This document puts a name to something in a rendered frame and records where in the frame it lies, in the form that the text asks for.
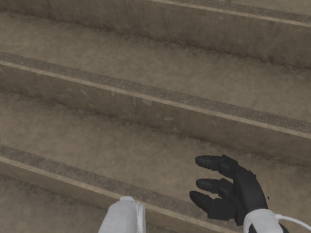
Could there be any right robot hand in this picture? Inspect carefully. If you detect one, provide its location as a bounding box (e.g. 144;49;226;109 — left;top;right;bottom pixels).
190;154;269;226

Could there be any left robot shin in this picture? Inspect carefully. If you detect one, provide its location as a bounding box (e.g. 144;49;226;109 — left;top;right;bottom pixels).
108;196;136;211

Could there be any robot left thigh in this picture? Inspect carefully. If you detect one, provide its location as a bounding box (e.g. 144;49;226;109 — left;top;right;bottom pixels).
98;200;146;233

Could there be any robot right forearm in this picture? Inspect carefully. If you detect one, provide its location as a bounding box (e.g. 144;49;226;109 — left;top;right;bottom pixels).
243;209;290;233

